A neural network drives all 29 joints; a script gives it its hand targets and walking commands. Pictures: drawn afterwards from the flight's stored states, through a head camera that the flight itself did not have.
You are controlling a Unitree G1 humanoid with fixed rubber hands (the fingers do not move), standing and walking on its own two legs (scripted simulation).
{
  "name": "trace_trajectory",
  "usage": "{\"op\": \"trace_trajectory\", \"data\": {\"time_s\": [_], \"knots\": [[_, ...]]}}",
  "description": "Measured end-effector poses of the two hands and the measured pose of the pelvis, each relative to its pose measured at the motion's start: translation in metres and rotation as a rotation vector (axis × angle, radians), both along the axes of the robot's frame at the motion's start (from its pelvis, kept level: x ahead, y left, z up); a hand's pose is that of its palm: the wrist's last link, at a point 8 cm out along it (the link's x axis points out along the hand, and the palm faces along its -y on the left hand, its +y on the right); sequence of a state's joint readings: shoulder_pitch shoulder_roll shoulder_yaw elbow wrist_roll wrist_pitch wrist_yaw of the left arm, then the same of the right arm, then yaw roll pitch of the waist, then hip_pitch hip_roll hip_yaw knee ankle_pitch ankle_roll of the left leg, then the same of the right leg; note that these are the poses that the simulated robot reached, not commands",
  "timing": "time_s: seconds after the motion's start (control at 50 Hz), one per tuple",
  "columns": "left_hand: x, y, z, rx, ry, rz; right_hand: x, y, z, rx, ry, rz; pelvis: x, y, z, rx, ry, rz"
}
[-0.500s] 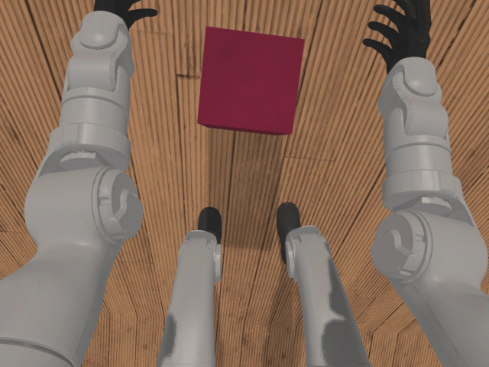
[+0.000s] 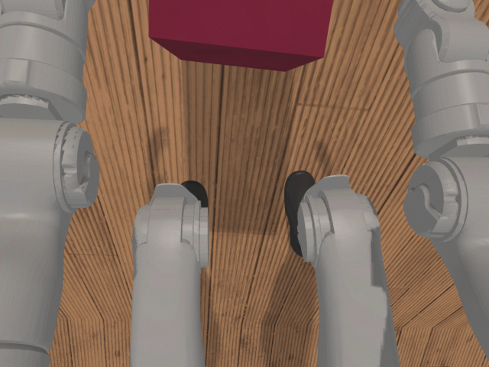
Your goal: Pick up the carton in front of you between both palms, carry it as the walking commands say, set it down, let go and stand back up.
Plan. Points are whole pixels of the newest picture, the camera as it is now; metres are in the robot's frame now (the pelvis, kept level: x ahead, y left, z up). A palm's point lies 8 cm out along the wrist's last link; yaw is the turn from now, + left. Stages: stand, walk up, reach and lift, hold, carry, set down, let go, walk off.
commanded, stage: reach and lift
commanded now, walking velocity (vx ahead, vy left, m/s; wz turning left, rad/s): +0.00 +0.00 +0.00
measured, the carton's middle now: out of the picture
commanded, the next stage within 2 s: none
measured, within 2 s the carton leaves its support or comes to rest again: leaves its support in 1.10 s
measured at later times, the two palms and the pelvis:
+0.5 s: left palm out of the picture +0.59 +0.18 -0.23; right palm out of the picture +0.56 -0.17 -0.23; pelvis +0.00 +0.00 -0.06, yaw -1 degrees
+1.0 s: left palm out of the picture +0.58 +0.16 -0.23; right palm out of the picture +0.56 -0.15 -0.22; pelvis +0.00 +0.00 -0.06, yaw +0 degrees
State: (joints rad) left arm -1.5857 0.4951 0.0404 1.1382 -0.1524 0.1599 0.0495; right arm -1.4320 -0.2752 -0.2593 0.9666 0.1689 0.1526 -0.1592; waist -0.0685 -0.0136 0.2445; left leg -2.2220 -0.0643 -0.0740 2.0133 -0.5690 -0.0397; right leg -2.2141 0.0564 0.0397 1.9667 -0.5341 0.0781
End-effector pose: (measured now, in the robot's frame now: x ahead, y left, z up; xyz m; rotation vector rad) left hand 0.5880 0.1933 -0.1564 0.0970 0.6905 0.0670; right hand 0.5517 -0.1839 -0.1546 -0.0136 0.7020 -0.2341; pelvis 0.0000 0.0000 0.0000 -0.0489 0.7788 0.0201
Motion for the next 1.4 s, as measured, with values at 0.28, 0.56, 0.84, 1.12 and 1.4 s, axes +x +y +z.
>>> {"op": "trace_trajectory", "data": {"time_s": [0.28, 0.56, 0.84, 1.12, 1.4], "knots": [[-0.003, -0.003, -0.075, -0.006, 0.044, -0.011, 0.001, 0.009, -0.075, 0.01, 0.05, 0.026, -0.001, 0.001, -0.044, 0.0, -0.123, -0.001], [0.002, -0.014, -0.071, -0.014, 0.014, -0.037, 0.003, 0.016, -0.073, 0.016, 0.022, 0.025, 0.002, 0.002, -0.055, -0.006, -0.131, -0.006], [0.0, -0.035, -0.068, -0.02, 0.036, -0.066, 0.003, 0.041, -0.072, 0.052, 0.011, 0.039, -0.008, 0.003, -0.051, -0.006, -0.181, -0.001], [-0.01, -0.035, -0.065, -0.054, 0.039, -0.043, 0.009, 0.039, -0.058, 0.057, 0.035, 0.043, 0.007, 0.004, -0.057, 0.0, -0.129, -0.002], [-0.048, -0.03, 0.081, -0.067, -0.001, 0.044, -0.029, 0.049, 0.075, 0.071, -0.013, 0.023, -0.003, -0.004, 0.002, 0.011, -0.022, 0.024]]}}
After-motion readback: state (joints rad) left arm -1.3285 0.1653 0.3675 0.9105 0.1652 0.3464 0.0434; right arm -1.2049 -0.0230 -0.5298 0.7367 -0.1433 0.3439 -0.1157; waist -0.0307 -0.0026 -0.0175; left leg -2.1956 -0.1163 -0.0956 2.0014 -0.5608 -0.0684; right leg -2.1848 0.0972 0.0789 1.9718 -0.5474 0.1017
